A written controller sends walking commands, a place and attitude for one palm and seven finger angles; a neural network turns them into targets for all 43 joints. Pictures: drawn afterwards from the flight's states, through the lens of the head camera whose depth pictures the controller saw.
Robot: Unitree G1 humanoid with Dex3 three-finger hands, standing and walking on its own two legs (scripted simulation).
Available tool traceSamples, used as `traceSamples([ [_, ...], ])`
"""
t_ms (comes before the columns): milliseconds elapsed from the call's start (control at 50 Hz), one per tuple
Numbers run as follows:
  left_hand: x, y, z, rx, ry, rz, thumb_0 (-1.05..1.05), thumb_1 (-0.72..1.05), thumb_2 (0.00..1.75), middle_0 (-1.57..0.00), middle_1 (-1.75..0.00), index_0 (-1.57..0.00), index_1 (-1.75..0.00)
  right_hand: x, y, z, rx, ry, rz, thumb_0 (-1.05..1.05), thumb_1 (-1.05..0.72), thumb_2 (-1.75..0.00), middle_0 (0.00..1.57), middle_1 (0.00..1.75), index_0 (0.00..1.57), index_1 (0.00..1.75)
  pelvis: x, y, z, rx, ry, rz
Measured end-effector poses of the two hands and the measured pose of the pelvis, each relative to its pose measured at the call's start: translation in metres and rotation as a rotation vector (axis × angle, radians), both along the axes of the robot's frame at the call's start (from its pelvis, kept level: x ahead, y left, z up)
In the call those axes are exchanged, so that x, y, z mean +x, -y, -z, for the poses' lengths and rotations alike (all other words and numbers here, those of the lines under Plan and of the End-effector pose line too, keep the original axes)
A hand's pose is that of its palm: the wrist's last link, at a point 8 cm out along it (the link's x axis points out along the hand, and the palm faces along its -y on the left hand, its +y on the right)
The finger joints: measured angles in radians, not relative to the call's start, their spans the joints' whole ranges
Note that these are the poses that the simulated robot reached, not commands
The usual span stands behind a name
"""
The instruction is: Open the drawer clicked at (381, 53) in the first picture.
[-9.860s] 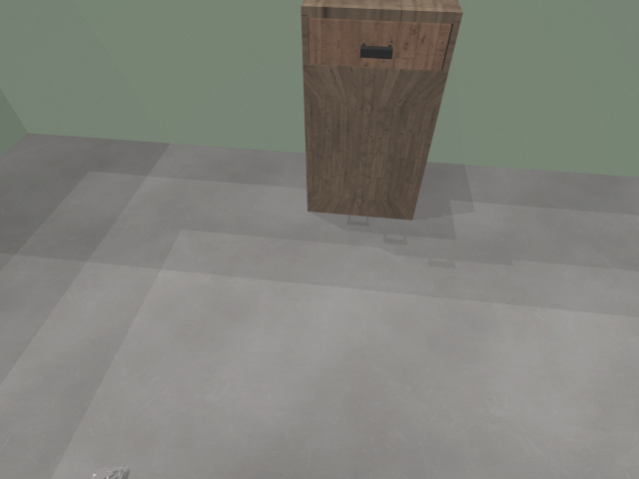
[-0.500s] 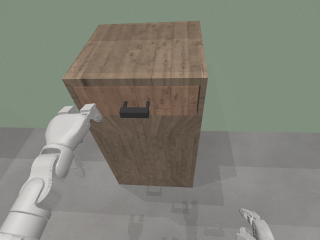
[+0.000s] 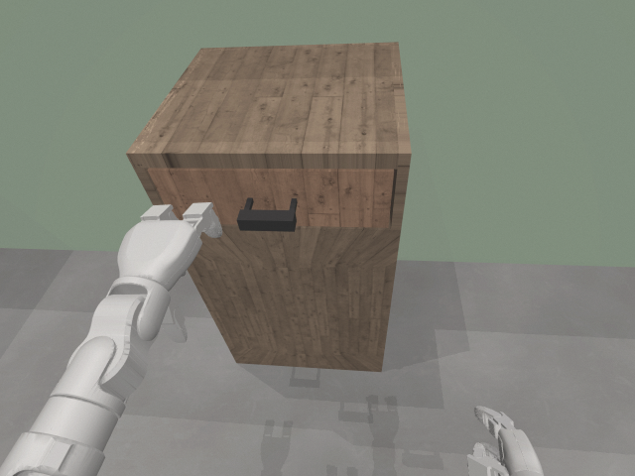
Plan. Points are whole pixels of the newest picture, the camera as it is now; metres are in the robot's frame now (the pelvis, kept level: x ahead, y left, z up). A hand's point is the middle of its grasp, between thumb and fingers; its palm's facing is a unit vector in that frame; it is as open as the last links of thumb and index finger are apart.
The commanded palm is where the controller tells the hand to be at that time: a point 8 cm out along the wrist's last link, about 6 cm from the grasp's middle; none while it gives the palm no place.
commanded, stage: move the hooked fingers above the handle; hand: left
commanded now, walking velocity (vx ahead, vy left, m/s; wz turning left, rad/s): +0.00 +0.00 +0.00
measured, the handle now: (269, 211) +0.54 +0.17 -0.01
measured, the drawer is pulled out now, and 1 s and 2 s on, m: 0.00 0.00 0.00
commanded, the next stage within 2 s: lower the fingers behind the handle in 1.98 s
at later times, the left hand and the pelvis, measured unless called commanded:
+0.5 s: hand (220, 243) +0.39 +0.20 +0.07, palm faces +0.01 -0.06 -1.00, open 13.8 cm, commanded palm +0.38 +0.20 +0.14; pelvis +0.02 -0.01 +0.00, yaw -1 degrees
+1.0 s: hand (246, 221) +0.45 +0.18 +0.06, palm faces -0.03 -0.03 -1.00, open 13.8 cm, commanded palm +0.44 +0.18 +0.12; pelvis +0.03 -0.01 -0.01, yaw -1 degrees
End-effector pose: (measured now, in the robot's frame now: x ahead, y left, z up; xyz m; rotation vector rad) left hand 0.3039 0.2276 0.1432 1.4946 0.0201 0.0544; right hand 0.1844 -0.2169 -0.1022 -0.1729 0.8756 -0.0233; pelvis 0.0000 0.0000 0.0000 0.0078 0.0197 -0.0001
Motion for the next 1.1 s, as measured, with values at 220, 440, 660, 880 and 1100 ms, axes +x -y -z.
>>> traceSamples([
  [220,0.038,0.019,0.002,0.015,0.018,0.001,0.00,-0.49,0.30,-0.32,-1.20,-0.32,-1.20,-0.016,0.017,0.011,0.000,-0.065,0.058,0.01,-0.91,-0.90,0.20,0.30,0.20,0.30,0.008,0.006,0.001,0.006,-0.033,0.013],
  [440,0.060,0.025,0.015,0.014,-0.024,0.003,0.00,-0.49,0.30,-0.32,-1.20,-0.32,-1.20,-0.031,0.040,0.019,-0.031,-0.129,0.118,0.01,-0.91,-0.90,0.20,0.30,0.20,0.30,0.019,0.011,0.004,0.009,-0.062,0.018],
  [660,0.089,0.034,0.020,0.026,-0.016,-0.002,0.00,-0.49,0.30,-0.32,-1.20,-0.32,-1.20,-0.030,0.045,0.023,-0.030,-0.140,0.148,0.01,-0.91,-0.90,0.20,0.30,0.19,0.30,0.025,0.013,0.007,0.010,-0.093,0.018],
  [880,0.114,0.046,0.030,0.033,-0.051,0.019,0.00,-0.49,0.30,-0.32,-1.20,-0.31,-1.20,-0.042,0.044,0.027,-0.030,-0.176,0.173,0.01,-0.91,-0.90,0.20,0.30,0.20,0.30,0.028,0.012,0.009,0.009,-0.120,0.017],
  [1100,0.145,0.053,0.034,0.050,-0.044,0.023,0.00,-0.49,0.30,-0.32,-1.20,-0.32,-1.20,-0.083,0.049,0.036,-0.043,-0.274,0.235,0.01,-0.91,-0.90,0.20,0.30,0.20,0.30,0.027,0.009,0.013,0.004,-0.163,0.020],
])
